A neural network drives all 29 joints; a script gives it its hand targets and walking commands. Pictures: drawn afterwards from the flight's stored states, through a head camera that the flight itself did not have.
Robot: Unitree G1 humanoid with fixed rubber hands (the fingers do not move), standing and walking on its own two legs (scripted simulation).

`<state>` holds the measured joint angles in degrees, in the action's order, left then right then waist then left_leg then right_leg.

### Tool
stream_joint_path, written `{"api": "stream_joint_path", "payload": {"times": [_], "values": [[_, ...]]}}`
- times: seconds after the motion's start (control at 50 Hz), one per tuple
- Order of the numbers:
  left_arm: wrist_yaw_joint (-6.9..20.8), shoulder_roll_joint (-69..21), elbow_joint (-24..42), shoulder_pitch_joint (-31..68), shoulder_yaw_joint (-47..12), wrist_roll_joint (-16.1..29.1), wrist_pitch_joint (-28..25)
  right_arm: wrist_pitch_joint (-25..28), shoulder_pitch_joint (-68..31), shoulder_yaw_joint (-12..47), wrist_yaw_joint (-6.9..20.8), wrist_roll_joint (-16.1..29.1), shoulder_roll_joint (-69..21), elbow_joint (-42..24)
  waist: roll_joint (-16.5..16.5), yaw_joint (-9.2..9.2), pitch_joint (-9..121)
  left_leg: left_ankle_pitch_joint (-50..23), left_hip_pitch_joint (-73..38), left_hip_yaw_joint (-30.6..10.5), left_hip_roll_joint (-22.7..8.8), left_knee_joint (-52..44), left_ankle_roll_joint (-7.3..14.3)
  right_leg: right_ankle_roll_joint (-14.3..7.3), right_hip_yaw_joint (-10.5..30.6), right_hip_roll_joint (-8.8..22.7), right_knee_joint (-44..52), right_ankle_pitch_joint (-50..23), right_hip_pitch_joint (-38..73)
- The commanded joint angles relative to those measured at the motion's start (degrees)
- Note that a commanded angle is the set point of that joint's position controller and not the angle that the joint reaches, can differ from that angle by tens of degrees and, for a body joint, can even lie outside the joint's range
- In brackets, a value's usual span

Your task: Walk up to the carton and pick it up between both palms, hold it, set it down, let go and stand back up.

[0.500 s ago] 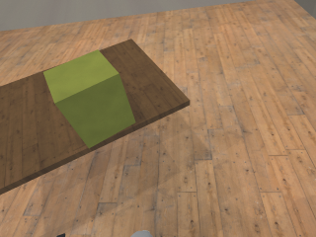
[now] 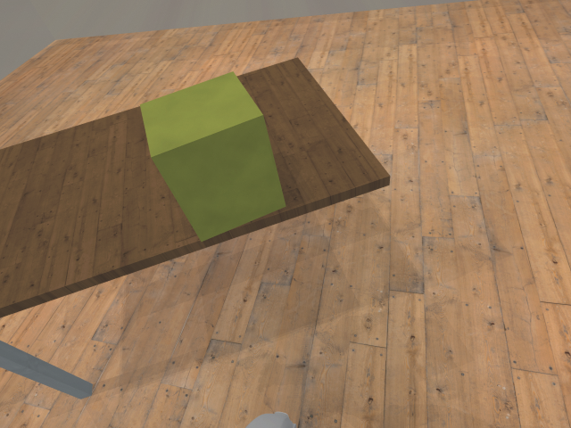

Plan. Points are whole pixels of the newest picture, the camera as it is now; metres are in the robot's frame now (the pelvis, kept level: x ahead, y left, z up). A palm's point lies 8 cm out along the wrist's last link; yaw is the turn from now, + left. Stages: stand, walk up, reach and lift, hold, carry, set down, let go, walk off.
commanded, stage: walk up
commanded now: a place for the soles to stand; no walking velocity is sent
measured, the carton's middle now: (216, 158) +0.66 +0.22 +0.00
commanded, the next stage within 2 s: none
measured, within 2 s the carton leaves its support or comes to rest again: neither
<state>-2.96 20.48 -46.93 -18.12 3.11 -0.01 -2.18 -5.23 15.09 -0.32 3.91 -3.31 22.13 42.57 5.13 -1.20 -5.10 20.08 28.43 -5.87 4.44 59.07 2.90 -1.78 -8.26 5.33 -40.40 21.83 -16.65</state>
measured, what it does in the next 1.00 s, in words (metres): steps on the spot: left foot, then right foot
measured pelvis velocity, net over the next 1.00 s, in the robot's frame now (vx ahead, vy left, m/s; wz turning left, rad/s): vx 0.02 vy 0.09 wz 0.23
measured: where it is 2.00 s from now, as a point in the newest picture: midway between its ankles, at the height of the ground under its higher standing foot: outside the picture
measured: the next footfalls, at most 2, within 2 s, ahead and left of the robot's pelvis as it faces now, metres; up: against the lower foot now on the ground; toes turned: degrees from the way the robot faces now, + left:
left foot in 0.32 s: +0.03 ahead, +0.26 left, +0.00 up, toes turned +2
right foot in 0.66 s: +0.10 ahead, +0.03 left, +0.00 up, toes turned +7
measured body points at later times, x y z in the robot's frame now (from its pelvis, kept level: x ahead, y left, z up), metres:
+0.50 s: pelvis +0.00 +0.12 -0.01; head +0.02 +0.12 +0.43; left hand +0.05 +0.46 -0.11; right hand +0.10 -0.18 -0.14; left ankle -0.01 +0.26 -0.72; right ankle +0.01 +0.01 -0.69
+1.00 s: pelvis +0.02 +0.09 -0.01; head +0.06 +0.08 +0.44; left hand +0.03 +0.42 -0.10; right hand +0.15 -0.19 -0.14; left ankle +0.02 +0.27 -0.69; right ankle +0.06 +0.02 -0.72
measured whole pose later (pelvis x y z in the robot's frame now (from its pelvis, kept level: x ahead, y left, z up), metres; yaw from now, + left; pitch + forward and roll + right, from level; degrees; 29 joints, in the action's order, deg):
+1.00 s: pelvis +0.02 +0.09 -0.01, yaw +13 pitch -2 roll +2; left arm 0.0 21.3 -46.9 -12.6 3.1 0.0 1.4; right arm 1.9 16.6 -0.5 -3.8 -0.4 22.5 49.6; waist 1.0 -1.1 -6.0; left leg 25.2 27.4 -4.5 0.2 53.2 -0.5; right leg -3.8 -6.3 2.1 -41.9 20.9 -19.5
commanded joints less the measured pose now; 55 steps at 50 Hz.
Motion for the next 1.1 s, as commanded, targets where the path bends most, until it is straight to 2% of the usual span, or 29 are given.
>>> {"api": "stream_joint_path", "payload": {"times": [0.0,0.06,0.14,0.16,0.2,0.24,0.26,0.28,0.3,0.32,0.34,0.36,0.38,0.4,0.54,0.6,0.64,0.66,0.68,0.7,0.72,0.76,0.8,0.9,0.96,1.02,1.04,1.06,1.08], "values": [[-1.7,16.5,5.6,-1.3,7.3,-0.2,-1.9,-0.5,5.2,-7.6,-0.1,0.5,10.6,-2.4,-10.7,2.22,7.7,-4.9,6.7,-0.3,-2.9,4.7,-3.0,9.6,6.1,13.3,13.9,-36.0,17.1],[-1.2,17.5,5.9,-1.5,7.5,-0.8,-1.8,-0.4,1.7,-7.4,-0.8,0.9,10.6,-2.5,-11.5,0.95,5.4,-3.8,7.6,1.0,-5.2,1.9,-3.0,3.3,7.8,15.6,16.1,-24.4,13.8],[0.2,19.3,6.0,0.1,8.0,-2.1,-1.7,0.9,-1.2,-7.6,-1.2,1.1,11.4,-2.2,-11.6,-0.32,2.7,0.0,7.1,3.2,-8.3,-3.9,-2.7,-7.1,9.2,17.6,18.9,1.6,8.1],[0.7,19.8,6.2,0.7,8.2,-2.5,-1.7,1.3,-0.9,-7.8,-1.2,1.2,11.7,-1.8,-12.0,-0.24,2.6,1.6,5.3,4.0,-8.8,-5.5,-2.6,-8.2,8.9,18.1,19.1,6.9,6.2],[1.5,20.7,6.7,2.8,8.4,-3.0,-1.5,2.0,1.0,-8.0,-1.4,1.6,12.1,-0.9,-13.5,0.56,2.9,4.9,-0.2,5.7,-9.2,-9.1,-2.3,-8.4,7.2,18.5,17.7,11.2,2.4],[2.1,20.6,7.3,5.5,8.0,-3.2,-1.0,2.7,4.9,-8.1,-1.9,1.7,12.3,0.9,-14.0,2.30,3.9,5.5,-7.6,8.5,-8.1,-13.6,-1.8,-7.1,4.4,17.4,14.6,13.0,-1.4],[2.4,20.2,7.4,7.0,7.7,-3.3,-0.5,3.1,8.6,-8.2,-2.3,1.6,12.5,2.5,-12.9,4.11,4.4,3.0,-13.7,10.4,-7.0,-18.1,-1.4,-5.6,2.1,15.9,10.7,14.5,-4.5],[2.5,18.1,7.0,6.4,6.8,-3.2,0.3,3.6,12.0,-8.7,-2.9,1.2,13.6,4.4,-7.4,5.03,4.7,5.7,-19.9,8.5,-4.0,-21.8,-0.9,-3.5,-0.2,12.4,0.9,16.7,-9.3],[2.9,14.2,7.3,6.5,5.5,-2.2,1.2,4.2,14.3,-9.7,-3.5,0.7,17.0,5.0,5.1,6.20,-0.6,16.8,-17.7,-5.7,-6.6,-31.6,2.2,-0.8,-2.6,6.6,-14.9,18.7,-16.9],[3.2,10.8,10.0,8.9,4.0,-1.5,1.1,5.4,10.2,-10.3,-4.0,1.2,22.8,2.7,12.8,5.57,-4.3,16.9,-13.2,-34.9,-17.9,-43.3,9.0,1.9,-0.3,-2.0,-24.4,15.5,-26.1],[2.8,14.2,9.5,12.4,4.4,-1.7,0.7,6.0,8.0,-10.4,-4.2,1.9,23.9,2.7,6.6,5.38,-3.7,14.8,-9.7,-43.7,-21.2,-46.7,13.5,1.6,8.1,-1.7,-26.5,12.1,-23.7],[2.7,15.4,7.5,10.2,4.4,-1.2,0.7,6.4,5.1,-9.7,-4.8,2.1,22.6,3.2,2.7,2.72,-4.7,11.3,-8.3,-38.8,-19.2,-43.9,12.8,1.2,9.6,-0.7,-25.7,10.0,-20.8],[2.8,15.2,5.2,7.8,4.3,-1.0,0.8,6.8,3.0,-8.9,-5.3,2.0,20.7,3.5,2.2,1.14,-3.2,4.7,-9.9,-32.3,-16.0,-39.0,11.3,0.7,10.1,-0.4,-23.4,8.3,-18.3],[2.9,14.5,4.5,7.0,4.3,-1.2,1.0,7.2,2.6,-8.1,-5.7,1.9,19.5,3.5,2.5,0.78,-1.8,-1.2,-10.9,-30.0,-14.5,-35.7,10.6,0.4,10.1,-0.9,-21.5,9.7,-16.8],[2.9,14.5,6.3,10.9,5.0,-1.9,1.8,8.7,5.6,-6.7,-8.1,2.2,18.0,4.1,1.8,1.59,1.4,-31.4,-20.0,-33.4,-18.1,-26.4,13.5,-0.7,12.9,-1.4,-14.1,8.1,-16.6],[3.1,14.3,6.3,10.6,5.0,-1.7,1.2,9.0,4.9,-6.2,-8.8,2.5,17.7,4.0,1.4,0.93,2.6,-38.2,-18.6,-31.0,-16.6,-22.4,12.5,-1.1,13.4,-1.3,-8.1,6.3,-12.2],[3.2,14.0,3.8,4.0,5.4,-1.7,0.7,8.7,0.9,-5.5,-8.5,3.0,16.6,3.1,-1.1,-3.09,5.6,-34.8,-10.8,-22.0,-11.9,-16.3,8.1,-1.7,12.9,-1.1,8.2,-5.3,2.9],[3.0,18.4,3.1,0.8,6.7,-2.5,0.4,8.7,2.5,-4.3,-8.1,3.7,12.8,2.5,-11.7,-4.48,9.8,-25.2,0.1,-9.5,-4.1,-3.9,2.3,-4.3,22.6,7.5,16.9,-10.8,16.8],[3.3,19.3,2.9,3.6,6.6,-1.6,0.6,8.0,3.1,-4.1,-8.4,3.6,11.9,3.3,-15.0,-2.63,7.3,10.5,8.2,1.6,2.3,2.2,-0.8,-6.3,29.2,18.4,20.5,-19.2,15.4],[3.5,18.4,3.8,4.9,6.3,-1.2,0.6,7.6,2.7,-4.6,-8.9,2.7,13.9,4.0,-10.2,-1.64,6.3,13.5,7.3,1.1,-0.9,6.6,-1.2,-6.7,29.3,20.3,18.9,-20.8,14.0],[3.3,16.6,4.2,5.7,5.8,-1.0,0.6,7.7,3.1,-4.4,-8.7,2.8,13.7,4.6,-8.7,-0.72,4.5,10.7,7.6,0.4,-2.2,7.1,-1.4,-5.6,24.2,18.2,17.0,-26.2,14.4],[2.7,14.1,4.2,4.7,5.1,-1.2,0.6,7.8,5.1,-4.2,-8.2,3.2,12.2,5.2,-11.7,-0.59,4.2,5.9,9.5,1.7,-4.4,4.9,-1.9,-2.9,14.2,12.3,12.9,-40.3,18.1],[2.4,13.5,4.8,3.8,5.1,-1.6,1.1,7.7,6.4,-3.7,-7.8,3.2,11.4,5.5,-13.8,-1.29,7.2,3.6,9.6,4.2,-4.1,2.6,-2.4,-2.8,10.5,9.8,10.4,-45.4,20.2],[2.6,13.5,6.4,5.8,4.9,-2.4,2.2,7.4,4.6,-3.7,-8.5,3.5,10.8,5.0,-13.9,-1.49,6.6,2.0,4.6,7.8,-4.9,-4.5,-1.8,-7.5,9.8,10.9,9.1,-34.7,11.0],[3.3,14.7,7.0,7.7,4.9,-2.8,2.7,7.8,4.1,-3.9,-8.2,3.3,11.1,4.7,-15.0,-1.70,5.8,1.7,-1.4,8.9,-5.5,-9.5,-1.1,-10.3,11.2,11.9,9.7,-17.6,4.0],[4.1,15.7,7.0,12.0,5.0,-2.5,3.7,8.2,8.7,-4.8,-8.1,2.6,11.9,6.6,-13.9,1.75,3.5,-4.0,-13.0,11.0,-3.8,-19.8,-0.2,-9.0,10.5,10.0,8.2,3.8,-6.3],[4.1,14.6,6.4,11.9,4.6,-2.3,4.1,8.4,10.1,-5.5,-8.1,1.9,13.0,7.3,-11.9,2.73,2.3,-0.9,-16.4,7.6,-3.5,-21.9,0.5,-7.2,10.7,8.4,4.9,10.5,-10.5],[4.2,12.6,6.1,11.5,4.1,-1.8,4.6,8.6,10.2,-6.4,-8.4,0.9,16.0,7.0,-3.5,3.11,-1.3,7.5,-14.2,-6.8,-8.9,-29.2,3.2,-4.2,9.6,4.6,-2.9,16.1,-15.5],[4.3,11.2,6.4,10.8,4.0,-1.3,5.0,9.1,6.8,-7.2,-8.6,0.5,20.9,5.4,6.8,2.27,-2.8,15.0,-7.8,-33.2,-21.2,-39.9,10.1,-0.6,7.0,-3.1,-15.0,15.9,-17.5]]}}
